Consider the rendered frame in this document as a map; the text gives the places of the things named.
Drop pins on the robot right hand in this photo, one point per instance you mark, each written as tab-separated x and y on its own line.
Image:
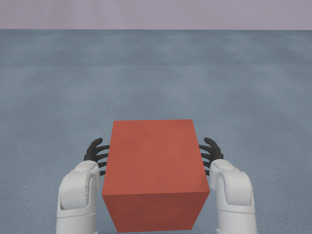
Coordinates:
214	151

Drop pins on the robot right forearm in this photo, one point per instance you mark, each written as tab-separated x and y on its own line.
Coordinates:
234	199

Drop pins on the carton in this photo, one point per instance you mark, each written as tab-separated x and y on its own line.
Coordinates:
155	179

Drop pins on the robot left forearm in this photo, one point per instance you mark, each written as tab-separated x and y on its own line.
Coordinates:
77	200

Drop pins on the robot left hand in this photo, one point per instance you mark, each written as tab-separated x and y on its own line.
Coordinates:
93	150

